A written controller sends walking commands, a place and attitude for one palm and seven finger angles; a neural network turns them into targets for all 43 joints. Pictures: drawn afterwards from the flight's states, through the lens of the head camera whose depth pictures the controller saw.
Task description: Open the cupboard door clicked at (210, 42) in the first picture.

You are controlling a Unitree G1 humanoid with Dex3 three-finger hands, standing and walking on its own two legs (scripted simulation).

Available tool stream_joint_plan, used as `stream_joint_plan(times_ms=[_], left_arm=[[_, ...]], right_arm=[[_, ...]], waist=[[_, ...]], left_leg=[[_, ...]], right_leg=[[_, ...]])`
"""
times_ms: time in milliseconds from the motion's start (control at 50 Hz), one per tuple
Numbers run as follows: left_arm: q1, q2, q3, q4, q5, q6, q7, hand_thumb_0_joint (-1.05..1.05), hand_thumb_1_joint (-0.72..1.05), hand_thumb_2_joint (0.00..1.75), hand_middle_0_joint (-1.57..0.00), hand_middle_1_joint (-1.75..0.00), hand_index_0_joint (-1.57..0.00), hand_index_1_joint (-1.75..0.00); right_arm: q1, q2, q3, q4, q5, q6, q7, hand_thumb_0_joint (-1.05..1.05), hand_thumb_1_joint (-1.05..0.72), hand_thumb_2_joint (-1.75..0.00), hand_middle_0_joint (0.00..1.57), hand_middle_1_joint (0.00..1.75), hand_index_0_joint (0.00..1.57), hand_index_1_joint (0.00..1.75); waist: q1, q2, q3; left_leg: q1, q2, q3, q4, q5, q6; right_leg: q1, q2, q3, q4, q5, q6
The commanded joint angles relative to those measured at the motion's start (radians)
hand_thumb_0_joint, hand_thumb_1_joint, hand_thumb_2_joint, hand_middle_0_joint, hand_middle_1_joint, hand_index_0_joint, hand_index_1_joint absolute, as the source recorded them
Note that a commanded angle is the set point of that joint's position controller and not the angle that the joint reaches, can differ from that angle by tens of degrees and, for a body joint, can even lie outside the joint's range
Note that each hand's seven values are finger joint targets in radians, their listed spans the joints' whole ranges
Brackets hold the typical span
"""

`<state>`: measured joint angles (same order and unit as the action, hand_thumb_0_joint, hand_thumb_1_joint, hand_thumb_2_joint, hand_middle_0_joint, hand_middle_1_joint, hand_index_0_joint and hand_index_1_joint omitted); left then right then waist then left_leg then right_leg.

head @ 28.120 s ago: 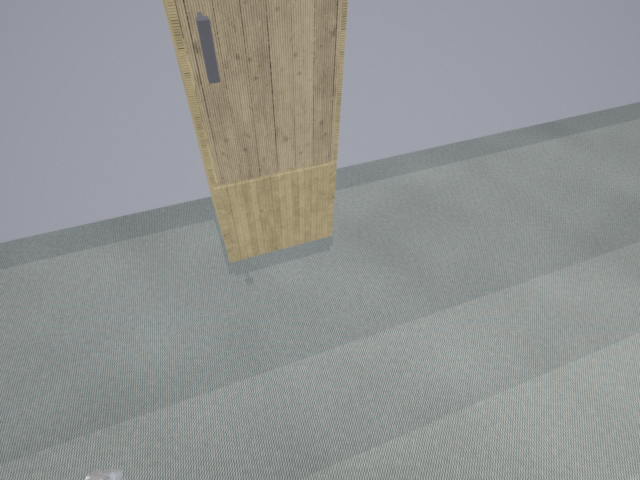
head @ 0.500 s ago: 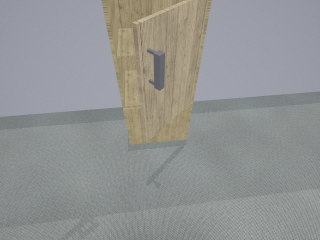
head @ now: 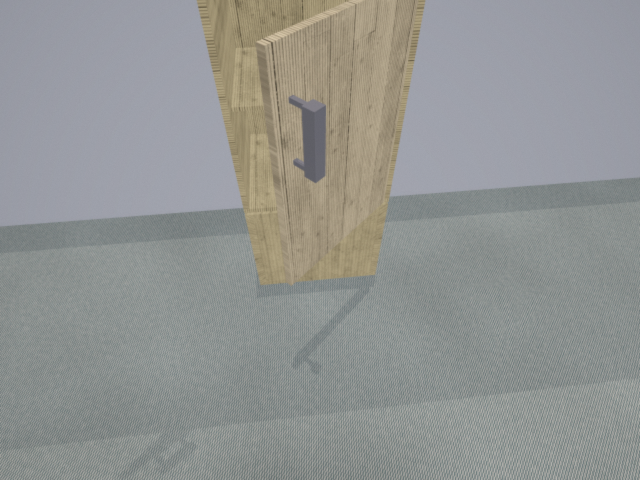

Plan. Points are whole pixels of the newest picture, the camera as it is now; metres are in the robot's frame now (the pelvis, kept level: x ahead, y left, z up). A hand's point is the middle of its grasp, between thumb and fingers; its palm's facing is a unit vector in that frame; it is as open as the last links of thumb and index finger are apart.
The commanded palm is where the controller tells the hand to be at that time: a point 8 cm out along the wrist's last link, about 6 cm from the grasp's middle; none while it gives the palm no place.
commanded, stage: look to check the result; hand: left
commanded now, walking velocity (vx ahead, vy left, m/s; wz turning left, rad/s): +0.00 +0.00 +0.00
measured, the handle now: (305, 138) +0.62 +0.06 +0.08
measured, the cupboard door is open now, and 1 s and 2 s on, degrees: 42 42 42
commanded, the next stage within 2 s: walk to a spot facing it in 0.10 s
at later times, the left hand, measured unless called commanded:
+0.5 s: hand out of the picture +0.02 +0.18 -0.19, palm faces -0.01 -0.98 -0.20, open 7.4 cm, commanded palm none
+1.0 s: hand out of the picture +0.13 +0.15 -0.17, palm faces -0.32 -0.90 -0.28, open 7.4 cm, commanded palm none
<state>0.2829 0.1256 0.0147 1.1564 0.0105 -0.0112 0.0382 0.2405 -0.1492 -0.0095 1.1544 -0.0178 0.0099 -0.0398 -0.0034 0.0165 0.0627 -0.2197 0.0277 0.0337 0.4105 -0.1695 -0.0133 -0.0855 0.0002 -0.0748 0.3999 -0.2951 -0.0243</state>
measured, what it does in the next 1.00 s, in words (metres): lifts its left foot, turning right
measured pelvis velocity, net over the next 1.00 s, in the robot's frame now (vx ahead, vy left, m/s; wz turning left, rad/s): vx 0.00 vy -0.02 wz -0.40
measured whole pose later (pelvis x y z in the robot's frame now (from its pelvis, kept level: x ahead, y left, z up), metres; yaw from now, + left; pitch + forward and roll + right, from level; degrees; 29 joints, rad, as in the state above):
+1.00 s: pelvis +0.00 -0.02 -0.01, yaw -23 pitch +1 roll +1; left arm 0.20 0.20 0.08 0.94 0.03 0.03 0.02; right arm 0.07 -0.23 -0.07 0.90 -0.01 0.05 -0.03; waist 0.03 0.01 0.13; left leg -0.46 0.04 0.02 0.99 -0.46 -0.07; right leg -0.29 0.04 0.09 0.54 -0.27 -0.03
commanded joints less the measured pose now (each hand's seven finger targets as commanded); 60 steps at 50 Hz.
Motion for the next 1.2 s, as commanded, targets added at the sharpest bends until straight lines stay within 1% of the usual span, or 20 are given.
stream_joint_plan(times_ms=[0, 240, 440, 500, 540, 580, 700, 720, 740, 760, 800, 840, 900, 1000, 1060, 1080, 1100, 1120, 1140, 1180], left_arm=[[0.082, 0.109, 0.014, -0.016, -0.005, -0.01, 0.005, 0.0, 0.9, 0.9, -0.2, -0.3, -0.2, -0.3], [0.082, 0.119, 0.024, -0.027, -0.004, -0.005, 0.007, 0.0, 0.9, 0.9, -0.2, -0.3, -0.2, -0.3], [0.017, 0.187, 0.089, -0.121, 0.008, 0.035, -0.011, 0.0, 0.9, 0.9, -0.2, -0.3, -0.2, -0.3], [-0.02, 0.171, 0.091, -0.162, 0.006, 0.04, -0.02, 0.0, 0.9, 0.9, -0.2, -0.3, -0.2, -0.3], [-0.062, 0.14, 0.088, -0.198, 0.006, 0.048, -0.03, 0.0, 0.9, 0.9, -0.2, -0.3, -0.2, -0.3], [-0.093, 0.136, 0.092, -0.224, 0.011, 0.053, -0.043, 0.0, 0.9, 0.9, -0.2, -0.3, -0.2, -0.3], [0.03, 0.16, 0.1, -0.218, 0.013, 0.045, -0.056, 0.0, 0.9, 0.9, -0.2, -0.3, -0.2, -0.3], [0.056, 0.237, 0.111, -0.215, 0.021, 0.035, -0.048, 0.0, 0.9, 0.9, -0.2, -0.3, -0.2, -0.3], [0.054, 0.348, 0.131, -0.223, 0.028, 0.028, -0.033, 0.0, 0.9, 0.9, -0.2, -0.3, -0.2, -0.3], [0.076, 0.371, 0.129, -0.232, 0.013, 0.027, -0.026, 0.0, 0.9, 0.9, -0.2, -0.3, -0.2, -0.3], [-0.022, 0.302, 0.12, -0.25, 0.016, 0.026, -0.011, 0.0, 0.9, 0.9, -0.2, -0.3, -0.2, -0.3], [-0.043, 0.267, 0.111, -0.267, 0.015, 0.021, -0.007, 0.0, 0.9, 0.9, -0.2, -0.3, -0.2, -0.3], [-0.02, 0.28, 0.112, -0.268, 0.016, 0.021, -0.006, 0.0, 0.9, 0.9, -0.2, -0.3, -0.2, -0.3], [-0.038, 0.293, 0.12, -0.278, 0.021, 0.03, -0.012, 0.0, 0.9, 0.9, -0.2, -0.3, -0.2, -0.3], [-0.1, 0.273, 0.114, -0.295, 0.012, 0.037, -0.02, 0.0, 0.9, 0.9, -0.2, -0.3, -0.2, -0.3], [-0.104, 0.221, 0.105, -0.315, 0.002, 0.04, -0.024, 0.0, 0.9, 0.9, -0.2, -0.3, -0.2, -0.3], [-0.082, 0.17, 0.092, -0.339, -0.003, 0.041, -0.039, 0.0, 0.9, 0.9, -0.2, -0.3, -0.2, -0.3], [-0.109, 0.205, 0.096, -0.353, 0.008, 0.038, -0.047, 0.0, 0.9, 0.9, -0.2, -0.3, -0.2, -0.3], [-0.121, 0.208, 0.104, -0.328, 0.024, 0.042, -0.053, 0.0, 0.9, 0.9, -0.2, -0.3, -0.2, -0.3], [-0.106, 0.199, 0.105, -0.317, 0.018, 0.046, -0.065, 0.0, 0.9, 0.9, -0.2, -0.3, -0.2, -0.3]], right_arm=[[0.059, -0.08, -0.006, -0.018, -0.001, -0.008, -0.001, 0.0, -0.9, -0.9, 0.2, 0.3, 0.2, 0.3], [0.058, -0.083, -0.013, -0.017, -0.001, -0.004, -0.009, 0.0, -0.9, -0.9, 0.2, 0.3, 0.2, 0.3], [0.009, -0.118, -0.064, -0.125, -0.002, 0.017, -0.018, 0.0, -0.9, -0.9, 0.2, 0.3, 0.2, 0.3], [0.04, -0.17, -0.078, -0.14, -0.005, 0.01, -0.024, 0.0, -0.9, -0.9, 0.2, 0.3, 0.2, 0.3], [0.082, -0.216, -0.089, -0.148, -0.013, 0.002, -0.026, 0.0, -0.9, -0.9, 0.2, 0.3, 0.2, 0.3], [0.045, -0.225, -0.085, -0.18, -0.019, -0.003, -0.022, 0.0, -0.9, -0.9, 0.2, 0.3, 0.2, 0.3], [-0.095, -0.24, -0.093, -0.249, -0.014, 0.009, -0.003, 0.0, -0.9, -0.9, 0.2, 0.3, 0.2, 0.3], [-0.106, -0.202, -0.09, -0.267, -0.004, 0.017, 0.004, 0.0, -0.9, -0.9, 0.2, 0.3, 0.2, 0.3], [-0.135, -0.133, -0.076, -0.315, 0.001, 0.021, 0.015, 0.0, -0.9, -0.9, 0.2, 0.3, 0.2, 0.3], [-0.141, -0.165, -0.079, -0.33, -0.002, 0.029, 0.02, 0.0, -0.9, -0.9, 0.2, 0.3, 0.2, 0.3], [-0.164, -0.16, -0.083, -0.319, 0.002, 0.028, 0.011, 0.0, -0.9, -0.9, 0.2, 0.3, 0.2, 0.3], [-0.151, -0.148, -0.078, -0.309, 0.002, 0.024, 0.012, 0.0, -0.9, -0.9, 0.2, 0.3, 0.2, 0.3], [-0.163, -0.125, -0.07, -0.313, 0.009, 0.024, 0.01, 0.0, -0.9, -0.9, 0.2, 0.3, 0.2, 0.3], [-0.153, -0.128, -0.068, -0.338, 0.017, 0.013, 0.003, 0.0, -0.9, -0.9, 0.2, 0.3, 0.2, 0.3], [-0.042, -0.142, -0.069, -0.311, 0.019, -0.001, -0.005, 0.0, -0.9, -0.9, 0.2, 0.3, 0.2, 0.3], [0.012, -0.208, -0.076, -0.302, 0.009, -0.016, -0.012, 0.0, -0.9, -0.9, 0.2, 0.3, 0.2, 0.3], [0.026, -0.308, -0.093, -0.313, -0.006, -0.019, -0.014, 0.0, -0.9, -0.9, 0.2, 0.3, 0.2, 0.3], [0.021, -0.324, -0.091, -0.331, -0.012, -0.009, -0.019, 0.0, -0.9, -0.9, 0.2, 0.3, 0.2, 0.3], [0.001, -0.279, -0.078, -0.33, -0.02, -0.018, -0.015, 0.0, -0.9, -0.9, 0.2, 0.3, 0.2, 0.3], [-0.069, -0.233, -0.062, -0.355, -0.015, -0.02, -0.014, 0.0, -0.9, -0.9, 0.2, 0.3, 0.2, 0.3]], waist=[[-0.006, -0.01, 0.017], [-0.004, -0.025, 0.006], [-0.006, -0.06, -0.009], [-0.023, 0.081, -0.037], [-0.037, 0.257, -0.045], [-0.018, 0.162, -0.043], [0.072, 0.069, -0.058], [0.088, -0.125, -0.042], [0.098, -0.398, -0.018], [0.111, -0.249, -0.048], [0.056, -0.269, -0.052], [0.035, -0.19, -0.11], [0.044, -0.111, -0.136], [0.032, -0.164, -0.11], [-0.03, -0.13, -0.123], [-0.051, 0.041, -0.151], [-0.038, 0.328, -0.14], [-0.044, 0.212, -0.103], [-0.026, 0.149, -0.092], [0.014, 0.182, -0.052]], left_leg=[[0.068, 0.074, -0.069, -0.046, 0.147, 0.038], [0.084, 0.083, -0.039, -0.011, 0.181, 0.032], [0.027, 0.092, 0.049, 0.14, 0.043, 0.009], [0.127, 0.207, -0.05, 0.044, 0.137, 0.063], [0.141, 0.396, -0.19, -0.111, 0.173, 0.186], [0.078, 0.43, -0.175, -0.132, 0.087, 0.212], [-0.093, 0.294, 0.09, 0.103, -0.021, 0.064], [-0.182, 0.185, 0.158, 0.294, -0.182, 0.002], [-0.375, 0.039, 0.162, 0.569, -0.469, -0.043], [-0.355, 0.05, 0.026, 0.691, -0.466, -0.036], [-0.423, 0.062, -0.051, 0.783, -0.35, -0.035], [-0.373, 0.051, -0.043, 0.749, -0.284, -0.047], [-0.314, 0.024, -0.024, 0.624, -0.279, -0.052], [-0.217, -0.006, -0.032, 0.402, -0.282, -0.038], [0.04, -0.01, -0.031, 0.085, -0.095, -0.027], [0.187, 0.141, -0.18, -0.067, -0.049, 0.023], [0.252, 0.419, -0.443, -0.136, 0.12, 0.14], [0.104, 0.496, -0.464, -0.128, 0.128, 0.227], [0.06, 0.419, -0.396, -0.134, 0.128, 0.202], [0.04, 0.333, -0.208, -0.087, 0.265, 0.162]], right_leg=[[-0.09, -0.109, 0.092, -0.102, 0.183, -0.017], [-0.069, -0.113, 0.104, -0.084, 0.326, -0.016], [-0.155, -0.13, 0.24, 0.025, 0.414, -0.069], [-0.271, -0.032, 0.167, 0.163, 0.293, -0.023], [-0.386, 0.021, 0.064, 0.496, -0.221, 0.011], [-0.393, -0.037, 0.101, 0.623, -0.29, 0.009], [-0.102, -0.023, -0.003, 0.177, 0.016, 0.019], [-0.06, -0.114, 0.161, -0.007, 0.122, -0.017], [-0.046, -0.35, 0.545, -0.125, 0.313, -0.13], [-0.078, -0.391, 0.56, -0.104, 0.324, -0.205], [-0.034, -0.282, 0.487, -0.035, 0.391, -0.19], [0.001, -0.232, 0.409, 0.014, 0.533, -0.173], [0.025, -0.214, 0.411, 0.03, 0.611, -0.178], [-0.033, -0.199, 0.473, 0.031, 0.578, -0.178], [-0.197, -0.124, 0.451, 0.099, 0.454, -0.092], [-0.344, -0.026, 0.361, 0.2, 0.238, -0.035], [-0.513, 0.088, 0.173, 0.441, -0.283, 0.039], [-0.494, 0.038, 0.145, 0.646, -0.353, 0.055], [-0.491, 0.035, 0.157, 0.764, -0.279, 0.062], [-0.513, -0.013, 0.129, 0.847, -0.179, 0.08]])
